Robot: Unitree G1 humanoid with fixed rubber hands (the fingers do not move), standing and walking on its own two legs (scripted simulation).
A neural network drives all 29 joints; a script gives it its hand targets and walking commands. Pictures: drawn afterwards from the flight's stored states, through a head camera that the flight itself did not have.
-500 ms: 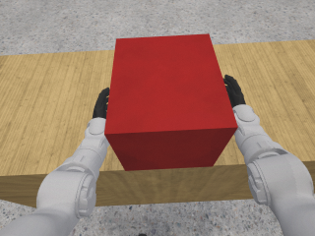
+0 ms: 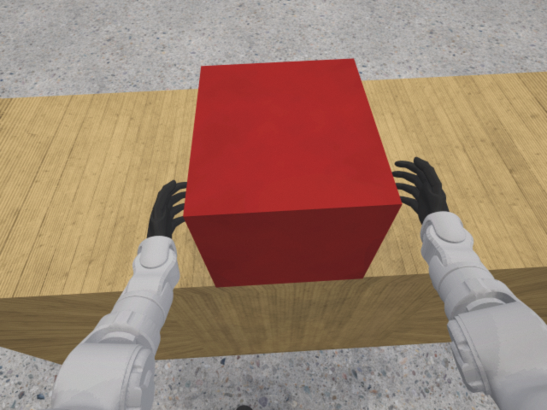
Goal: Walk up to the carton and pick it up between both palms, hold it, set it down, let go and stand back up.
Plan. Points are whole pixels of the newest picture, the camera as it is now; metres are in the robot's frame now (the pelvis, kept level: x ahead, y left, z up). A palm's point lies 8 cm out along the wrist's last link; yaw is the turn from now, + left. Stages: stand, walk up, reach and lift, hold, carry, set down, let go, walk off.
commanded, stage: set down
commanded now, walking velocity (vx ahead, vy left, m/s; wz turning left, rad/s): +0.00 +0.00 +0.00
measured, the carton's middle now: (283, 174) +0.49 +0.09 +0.01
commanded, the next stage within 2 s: none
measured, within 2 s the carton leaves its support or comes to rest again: neither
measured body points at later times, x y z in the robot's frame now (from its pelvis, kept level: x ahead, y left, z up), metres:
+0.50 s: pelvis -0.01 +0.00 +0.00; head +0.06 +0.00 +0.45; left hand +0.30 +0.26 +0.00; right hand +0.39 -0.20 +0.01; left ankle +0.02 +0.13 -0.73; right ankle -0.01 -0.10 -0.73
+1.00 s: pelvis -0.01 +0.01 +0.01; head +0.03 +0.02 +0.45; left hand +0.25 +0.25 +0.00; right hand +0.31 -0.21 -0.01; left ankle +0.02 +0.13 -0.73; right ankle -0.01 -0.09 -0.73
